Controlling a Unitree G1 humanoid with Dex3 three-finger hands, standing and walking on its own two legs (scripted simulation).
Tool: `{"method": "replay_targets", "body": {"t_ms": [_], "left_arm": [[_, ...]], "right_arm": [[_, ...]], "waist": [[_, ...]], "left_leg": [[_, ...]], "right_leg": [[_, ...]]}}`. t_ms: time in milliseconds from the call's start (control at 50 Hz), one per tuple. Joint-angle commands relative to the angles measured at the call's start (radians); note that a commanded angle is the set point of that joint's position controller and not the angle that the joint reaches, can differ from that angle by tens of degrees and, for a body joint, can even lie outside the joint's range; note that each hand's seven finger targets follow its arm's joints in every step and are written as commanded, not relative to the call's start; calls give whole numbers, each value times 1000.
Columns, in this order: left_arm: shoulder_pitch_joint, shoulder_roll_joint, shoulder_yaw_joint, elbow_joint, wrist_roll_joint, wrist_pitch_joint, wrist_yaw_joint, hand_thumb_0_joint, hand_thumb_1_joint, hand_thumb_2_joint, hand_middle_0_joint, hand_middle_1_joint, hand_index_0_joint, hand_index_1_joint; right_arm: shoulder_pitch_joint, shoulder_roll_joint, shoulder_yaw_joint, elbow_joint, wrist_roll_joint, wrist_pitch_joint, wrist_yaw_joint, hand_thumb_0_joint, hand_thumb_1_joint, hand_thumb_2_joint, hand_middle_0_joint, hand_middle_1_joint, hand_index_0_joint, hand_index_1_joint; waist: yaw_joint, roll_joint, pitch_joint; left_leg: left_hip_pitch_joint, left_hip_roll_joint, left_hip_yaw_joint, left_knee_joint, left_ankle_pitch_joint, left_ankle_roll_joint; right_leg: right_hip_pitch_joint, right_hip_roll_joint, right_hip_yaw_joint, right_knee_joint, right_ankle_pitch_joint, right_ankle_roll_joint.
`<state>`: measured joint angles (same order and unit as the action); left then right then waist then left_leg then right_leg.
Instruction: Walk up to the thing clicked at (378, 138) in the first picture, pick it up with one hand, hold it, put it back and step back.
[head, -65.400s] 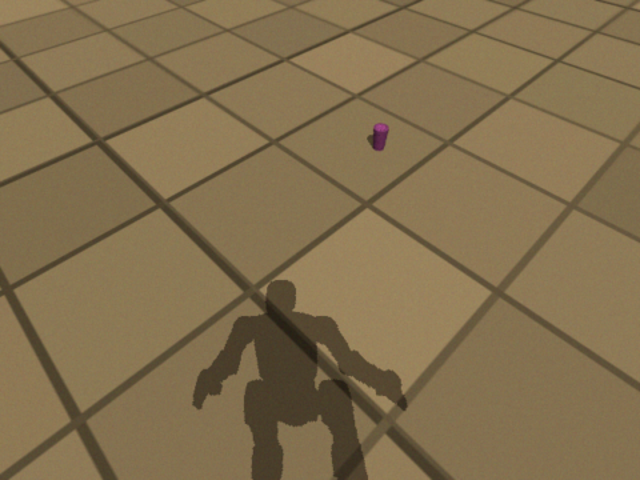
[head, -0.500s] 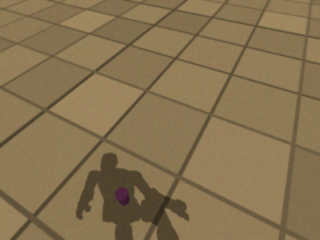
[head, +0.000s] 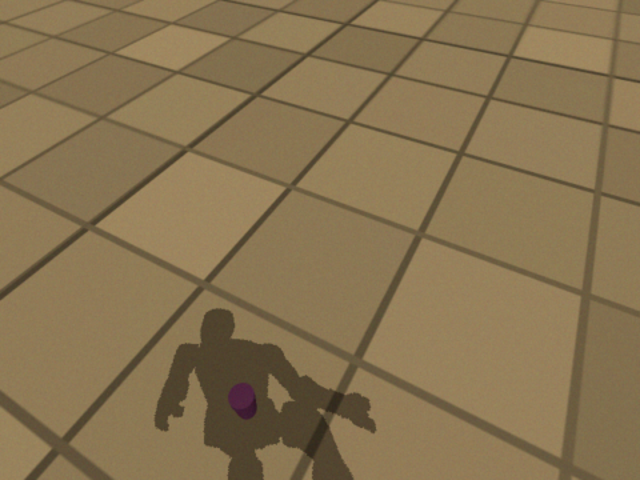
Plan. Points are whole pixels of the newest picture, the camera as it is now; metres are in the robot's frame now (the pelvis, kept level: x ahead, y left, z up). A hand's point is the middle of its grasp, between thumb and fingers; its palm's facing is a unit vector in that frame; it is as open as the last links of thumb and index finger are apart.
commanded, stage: stand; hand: left
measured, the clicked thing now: (244, 403) +0.45 +0.24 -0.72
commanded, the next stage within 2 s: step back in 0.48 s
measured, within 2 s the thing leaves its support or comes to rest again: neither
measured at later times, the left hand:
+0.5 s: hand out of the picture +0.06 +0.25 -0.16, palm faces +0.01 -0.94 -0.34, open 7.4 cm
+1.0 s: hand out of the picture +0.05 +0.33 -0.18, palm faces -0.03 -0.93 -0.36, open 7.4 cm
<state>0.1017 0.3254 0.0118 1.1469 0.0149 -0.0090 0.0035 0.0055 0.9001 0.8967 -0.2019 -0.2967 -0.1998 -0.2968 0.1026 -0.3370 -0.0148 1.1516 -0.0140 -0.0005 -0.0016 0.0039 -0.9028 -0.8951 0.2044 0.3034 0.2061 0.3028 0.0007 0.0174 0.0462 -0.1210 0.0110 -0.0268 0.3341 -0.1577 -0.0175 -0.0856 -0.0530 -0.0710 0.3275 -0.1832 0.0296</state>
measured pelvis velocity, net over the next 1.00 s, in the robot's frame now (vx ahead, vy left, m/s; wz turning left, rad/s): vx -0.07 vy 0.07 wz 0.00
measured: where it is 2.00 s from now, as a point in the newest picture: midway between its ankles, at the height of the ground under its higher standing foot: outside the picture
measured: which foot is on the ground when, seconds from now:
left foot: down 0.00-0.58, up 0.60-0.74, down 0.76-1.00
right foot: down 0.00-0.78, up 0.80-1.00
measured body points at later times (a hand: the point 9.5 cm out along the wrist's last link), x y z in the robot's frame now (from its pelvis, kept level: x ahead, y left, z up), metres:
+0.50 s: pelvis +0.00 +0.00 +0.00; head +0.00 -0.01 +0.45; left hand +0.06 +0.30 -0.13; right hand +0.07 -0.30 -0.14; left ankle +0.02 +0.13 -0.75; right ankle +0.00 -0.13 -0.75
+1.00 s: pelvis -0.07 +0.07 -0.02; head +0.01 +0.09 +0.42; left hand +0.06 +0.38 -0.16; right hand +0.00 -0.25 -0.13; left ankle -0.04 +0.14 -0.75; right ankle -0.11 -0.09 -0.68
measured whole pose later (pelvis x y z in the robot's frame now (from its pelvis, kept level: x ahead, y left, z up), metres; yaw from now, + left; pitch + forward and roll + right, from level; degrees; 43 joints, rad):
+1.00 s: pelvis -0.07 +0.07 -0.02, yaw +0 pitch -1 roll -1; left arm 0.06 0.40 0.07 0.90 0.00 0.07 0.03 0.00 0.90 0.90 -0.20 -0.30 -0.20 -0.30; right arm 0.15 -0.34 -0.06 0.89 -0.02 0.03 -0.01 0.01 -0.90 -0.89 0.21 0.30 0.21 0.30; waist -0.03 -0.05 0.20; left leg -0.32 -0.04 0.03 0.60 -0.27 0.08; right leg -0.42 0.07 0.13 1.08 -0.51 0.00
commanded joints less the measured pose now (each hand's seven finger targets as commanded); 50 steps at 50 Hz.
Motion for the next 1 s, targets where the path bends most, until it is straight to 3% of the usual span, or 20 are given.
{"method": "replay_targets", "body": {"t_ms": [0, 120, 280, 440, 460, 520, 560, 580, 600, 640, 680, 720, 740, 760, 780, 800, 820, 840, 920, 980], "left_arm": [[-32, 212, 37, -59, 4, -22, 15, 0, 900, 900, -200, -300, -200, -300], [-34, 213, 36, -60, 4, -20, 13, 0, 900, 900, -200, -300, -200, -300], [-16, 216, 35, -68, 3, -22, 10, 0, 900, 900, -200, -300, -200, -300], [-12, 215, 34, -71, 3, -21, 10, 0, 900, 900, -200, -300, -200, -300], [-3, 302, 86, -86, -28, -8, 10, 0, 900, 900, -200, -300, -200, -300], [10, 302, 103, -142, -26, 4, 15, 0, 900, 900, -200, -300, -200, -300], [-65, 315, 111, -201, -10, 12, 15, 0, 900, 900, -200, -300, -200, -300], [-83, 324, 117, -225, 5, 14, 15, 0, 900, 900, -200, -300, -200, -300], [-127, 330, 120, -248, 12, 15, 18, 0, 900, 900, -200, -300, -200, -300], [-139, 308, 112, -275, 18, 18, 20, 0, 900, 900, -200, -300, -200, -300], [-125, 306, 107, -294, 17, 25, 24, 0, 900, 900, -200, -300, -200, -300], [-110, 287, 97, -306, -5, 45, 19, 0, 900, 900, -200, -300, -200, -300], [-58, 231, 87, -317, -19, 58, 19, 0, 900, 900, -200, -300, -200, -300], [-70, 194, 82, -327, -27, 65, 27, 0, 900, 900, -200, -300, -200, -300], [-77, 232, 92, -315, -20, 67, 41, 0, 900, 900, -200, -300, -200, -300], [-98, 256, 98, -305, -14, 70, 46, 0, 900, 900, -200, -300, -200, -300], [-41, 250, 96, -296, -24, 70, 47, 0, 900, 900, -200, -300, -200, -300], [-3, 235, 94, -283, -31, 67, 45, 0, 900, 900, -200, -300, -200, -300], [3, 242, 101, -304, -10, 57, 42, 0, 900, 900, -200, -300, -200, -300], [-3, 236, 103, -326, -7, 53, 37, 0, 900, 900, -200, -300, -200, -300]], "right_arm": [[-34, -204, -33, -56, -2, -22, -15, 0, -900, -900, 200, 300, 200, 300], [-35, -202, -33, -54, -1, -19, -12, 0, -900, -900, 200, 300, 200, 300], [-34, -206, -34, -56, -1, -26, -11, 0, -900, -900, 200, 300, 200, 300], [-34, -210, -33, -57, 0, -22, -10, 0, -900, -900, 200, 300, 200, 300], [-53, -265, -57, -108, 3, -4, -4, 0, -900, -900, 200, 300, 200, 300], [4, -235, -70, -159, 20, 13, -3, 0, -900, -900, 200, 300, 200, 300], [43, -221, -86, -187, 15, 35, 0, 0, -900, -900, 200, 300, 200, 300], [57, -225, -92, -202, 10, 48, 5, 0, -900, -900, 200, 300, 200, 300], [95, -223, -94, -218, 12, 58, 9, 0, -900, -900, 200, 300, 200, 300], [103, -219, -95, -238, 16, 57, 14, 0, -900, -900, 200, 300, 200, 300], [128, -225, -96, -247, 11, 47, 13, 0, -900, -900, 200, 300, 200, 300], [145, -221, -105, -238, -12, 33, 10, 0, -900, -900, 200, 300, 200, 300], [114, -286, -122, -271, -36, 23, 3, 0, -900, -900, 200, 300, 200, 300], [90, -386, -135, -285, -31, 15, 1, 0, -900, -900, 200, 300, 200, 300], [84, -423, -144, -298, -21, 13, -1, 0, -900, -900, 200, 300, 200, 300], [60, -369, -136, -309, -17, 12, -10, 0, -900, -900, 200, 300, 200, 300], [1, -323, -121, -321, -12, 12, -19, 0, -900, -900, 200, 300, 200, 300], [-26, -291, -112, -328, -16, 11, -25, 0, -900, -900, 200, 300, 200, 300], [64, -244, -109, -339, -8, 4, -34, 0, -900, -900, 200, 300, 200, 300], [96, -261, -115, -337, -5, 7, -41, 0, -900, -900, 200, 300, 200, 300]], "waist": [[3, -14, -60], [0, -16, -16], [3, -5, -67], [2, -15, -44], [-3, -19, 76], [-16, -73, -57], [-29, -180, -94], [-24, -217, -90], [-52, -232, -61], [-44, -221, -38], [-34, -213, -78], [-42, -107, -70], [-18, 74, -58], [-15, 245, -44], [-56, 250, -85], [-49, 130, -75], [4, 99, -99], [24, 121, -105], [-23, 90, -140], [-46, 93, -97]], "left_leg": [[1, 107, -79, -48, 131, 30], [-38, 102, -85, -74, 49, 23], [-7, 110, -84, -57, 134, 27], [-10, 108, -85, -62, 98, 27], [-112, 83, -79, 70, 280, 52], [-91, 21, -4, 273, 270, 57], [-119, -52, 20, 498, -173, 58], [-151, -49, -19, 627, -343, 70], [-160, -20, -63, 671, -372, 78], [-215, -17, -44, 611, -342, 75], [-222, 1, -17, 388, -240, 68], [-131, -22, 24, 135, 33, 53], [-98, 132, -204, 36, 302, 71], [-61, 269, -403, 27, 549, 145], [-108, 327, -514, 10, 474, 219], [-106, 282, -411, 44, 446, 185], [-16, 213, -278, 104, 467, 141], [0, 185, -220, 134, 477, 131], [135, 213, -229, 174, 546, 192], [143, 234, -232, 156, 535, 198]], "right_leg": [[10, -95, 88, -60, 88, -27], [-16, -89, 84, -77, -11, -30], [13, -97, 88, -59, 69, -36], [-5, -94, 87, -69, 33, -36], [-78, -90, 100, 23, 203, -59], [-54, -171, 136, 48, 347, -157], [-120, -296, 223, 28, 349, -257], [-169, -347, 257, 35, 351, -298], [-230, -357, 243, 48, 322, -301], [-197, -295, 188, 109, 343, -264], [-92, -258, 172, 214, 344, -206], [-130, -176, 110, 360, 247, -154], [-228, -46, 74, 513, 31, -88], [-378, 136, 132, 633, -444, -65], [-347, 148, 266, 755, -510, -63], [-357, 136, 310, 814, -459, -71], [-413, 128, 307, 844, -386, -73], [-433, 126, 288, 855, -332, -67], [-435, 110, 232, 791, -334, -24], [-434, 107, 218, 693, -338, -19]]}}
